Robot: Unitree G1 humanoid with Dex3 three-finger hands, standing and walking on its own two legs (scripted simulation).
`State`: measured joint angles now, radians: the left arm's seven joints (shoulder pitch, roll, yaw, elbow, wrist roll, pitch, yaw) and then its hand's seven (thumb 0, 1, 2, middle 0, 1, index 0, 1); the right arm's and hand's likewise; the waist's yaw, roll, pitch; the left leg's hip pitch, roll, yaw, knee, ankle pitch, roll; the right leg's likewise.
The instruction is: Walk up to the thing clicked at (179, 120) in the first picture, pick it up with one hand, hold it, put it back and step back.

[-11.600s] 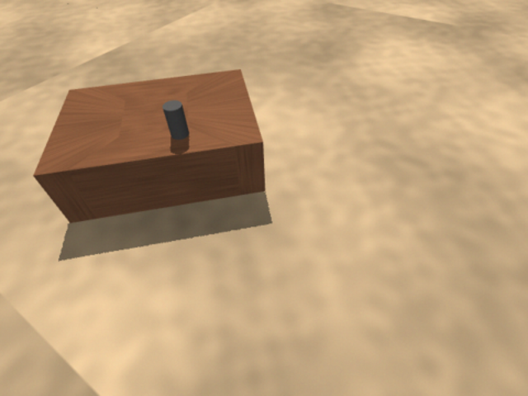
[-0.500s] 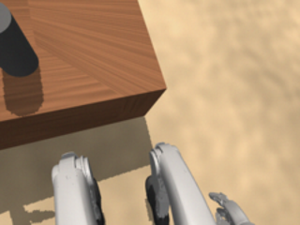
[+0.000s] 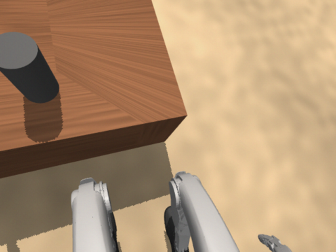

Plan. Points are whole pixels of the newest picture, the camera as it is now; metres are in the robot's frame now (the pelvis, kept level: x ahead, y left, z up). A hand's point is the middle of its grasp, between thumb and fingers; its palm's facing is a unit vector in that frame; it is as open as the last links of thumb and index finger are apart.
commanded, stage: approach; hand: left
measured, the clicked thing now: (29, 72) +0.55 +0.29 -0.08
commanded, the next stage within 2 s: close in in 0.70 s
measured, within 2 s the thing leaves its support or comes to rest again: neither
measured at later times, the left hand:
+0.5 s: hand out of the picture +0.52 +0.40 +0.01, palm faces +0.34 -0.94 +0.04, open 17.8 cm
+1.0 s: hand (12, 86) +0.53 +0.33 -0.11, palm faces +0.27 -0.96 +0.02, open 17.7 cm
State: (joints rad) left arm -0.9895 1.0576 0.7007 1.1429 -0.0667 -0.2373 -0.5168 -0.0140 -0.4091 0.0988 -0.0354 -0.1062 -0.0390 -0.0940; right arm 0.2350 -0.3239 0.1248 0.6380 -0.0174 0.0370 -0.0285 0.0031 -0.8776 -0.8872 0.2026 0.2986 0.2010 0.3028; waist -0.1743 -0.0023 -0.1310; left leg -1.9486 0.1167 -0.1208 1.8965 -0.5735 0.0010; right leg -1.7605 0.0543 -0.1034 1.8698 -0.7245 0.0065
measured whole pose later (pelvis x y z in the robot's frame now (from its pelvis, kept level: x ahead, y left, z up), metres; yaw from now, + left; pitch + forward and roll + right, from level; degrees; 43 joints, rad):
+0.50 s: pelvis +0.01 +0.01 +0.00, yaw +0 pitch +38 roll -9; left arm -1.07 0.92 0.68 1.26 -0.08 -0.39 -0.41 -0.01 -0.60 0.04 -0.04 -0.04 -0.03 -0.04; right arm 0.15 -0.31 0.13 0.58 -0.07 0.00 0.02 0.00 -0.88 -0.89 0.20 0.30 0.20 0.30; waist -0.19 -0.03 -0.09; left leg -1.97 0.11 -0.10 1.89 -0.60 0.01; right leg -1.78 0.04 -0.09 1.86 -0.75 0.02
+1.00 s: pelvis -0.02 -0.01 -0.13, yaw -6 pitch +29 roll -10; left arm -1.00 0.99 0.74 1.25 -0.12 -0.53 -0.39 -0.02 -0.60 0.03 -0.06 -0.06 -0.05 -0.06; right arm 0.12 -0.32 0.25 0.58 -0.14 0.10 0.07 0.00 -0.93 -0.90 0.20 0.30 0.20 0.30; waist -0.25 -0.03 0.05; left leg -2.29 0.13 -0.23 2.33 -0.59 -0.01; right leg -2.08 0.11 -0.16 2.29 -0.75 0.01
